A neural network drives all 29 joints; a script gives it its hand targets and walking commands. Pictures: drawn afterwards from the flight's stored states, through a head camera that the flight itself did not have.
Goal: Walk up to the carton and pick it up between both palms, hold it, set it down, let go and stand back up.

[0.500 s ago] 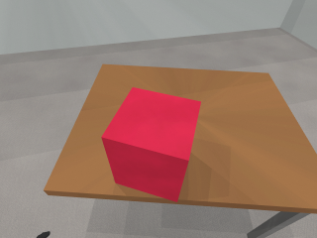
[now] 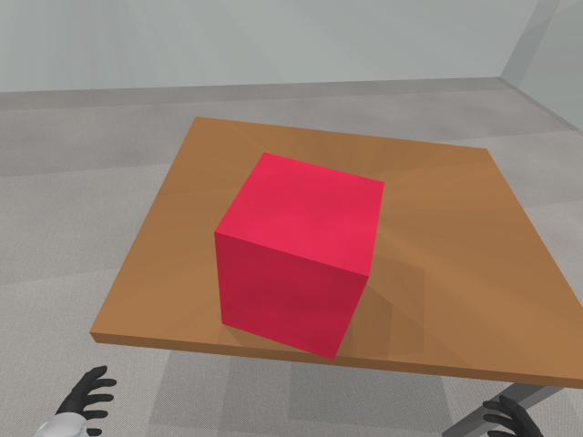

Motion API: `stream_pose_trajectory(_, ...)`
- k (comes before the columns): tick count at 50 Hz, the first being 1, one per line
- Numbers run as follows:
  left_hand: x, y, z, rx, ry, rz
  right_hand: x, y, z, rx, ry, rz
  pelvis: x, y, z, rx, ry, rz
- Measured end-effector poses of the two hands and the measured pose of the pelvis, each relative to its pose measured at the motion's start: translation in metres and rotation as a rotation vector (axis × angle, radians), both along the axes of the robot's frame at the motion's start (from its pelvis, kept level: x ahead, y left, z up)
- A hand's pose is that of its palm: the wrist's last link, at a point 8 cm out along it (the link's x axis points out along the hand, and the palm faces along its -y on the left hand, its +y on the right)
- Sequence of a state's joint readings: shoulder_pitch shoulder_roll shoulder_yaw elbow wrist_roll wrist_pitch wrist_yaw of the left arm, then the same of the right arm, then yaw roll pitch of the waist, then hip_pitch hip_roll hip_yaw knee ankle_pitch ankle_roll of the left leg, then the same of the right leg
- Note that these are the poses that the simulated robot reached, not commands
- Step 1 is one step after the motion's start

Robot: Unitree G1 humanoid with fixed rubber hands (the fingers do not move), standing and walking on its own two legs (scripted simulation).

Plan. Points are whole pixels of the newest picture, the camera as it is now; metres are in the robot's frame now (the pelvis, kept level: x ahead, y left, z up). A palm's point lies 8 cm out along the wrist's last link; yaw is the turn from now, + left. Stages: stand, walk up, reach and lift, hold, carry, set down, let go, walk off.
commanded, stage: reach and lift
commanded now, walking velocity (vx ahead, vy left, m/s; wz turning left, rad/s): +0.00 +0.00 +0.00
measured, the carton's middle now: (298, 256) +0.42 +0.00 -0.01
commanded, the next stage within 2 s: none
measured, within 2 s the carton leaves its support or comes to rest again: neither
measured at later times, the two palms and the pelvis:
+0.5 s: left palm (77, 409) +0.17 +0.27 -0.02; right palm out of the picture +0.13 -0.26 -0.01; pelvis -0.03 -0.03 +0.00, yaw +0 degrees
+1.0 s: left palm (70, 383) +0.19 +0.29 -0.01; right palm (438, 417) +0.17 -0.18 -0.01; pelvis +0.03 +0.03 +0.01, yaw +0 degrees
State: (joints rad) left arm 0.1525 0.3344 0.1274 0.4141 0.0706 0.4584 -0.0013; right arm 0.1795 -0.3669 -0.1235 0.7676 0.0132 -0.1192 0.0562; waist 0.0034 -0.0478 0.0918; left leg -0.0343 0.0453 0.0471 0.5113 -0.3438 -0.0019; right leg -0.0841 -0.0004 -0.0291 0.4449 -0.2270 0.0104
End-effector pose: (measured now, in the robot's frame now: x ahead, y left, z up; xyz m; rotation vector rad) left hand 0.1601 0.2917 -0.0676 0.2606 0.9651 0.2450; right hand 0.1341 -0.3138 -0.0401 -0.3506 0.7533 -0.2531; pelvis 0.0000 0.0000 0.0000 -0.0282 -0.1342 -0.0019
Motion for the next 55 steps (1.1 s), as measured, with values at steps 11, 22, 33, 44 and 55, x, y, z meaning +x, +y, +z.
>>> stream_pose_trajectory(11,-0.005,-0.012,0.027,0.003,-0.099,-0.1,-0.023,0.05,-0.017,0.132,-0.065,-0.025,-0.03,0.001,0.001,0.005,-0.021,-0.004)
stream_pose_trajectory(22,0.008,-0.026,0.05,-0.033,-0.208,-0.109,-0.012,0.04,0.013,0.102,-0.197,-0.022,-0.026,-0.026,0.003,0.03,-0.042,0.005)
stream_pose_trajectory(33,0.008,-0.018,0.038,-0.101,-0.25,-0.122,0.005,0.074,0.026,0.127,-0.172,-0.067,-0.02,-0.028,0.006,0.019,0.037,0.007)
stream_pose_trajectory(44,0.03,0.002,0.063,-0.148,-0.42,-0.21,0.03,0.129,0.023,0.219,-0.33,-0.111,0.018,0.016,0.006,-0.005,0.033,0.001)
stream_pose_trajectory(55,0.046,-0.014,0.066,-0.248,-0.55,-0.264,0.047,0.128,0.043,0.166,-0.459,-0.101,0.027,0.039,0.007,-0.02,0.036,0.011)
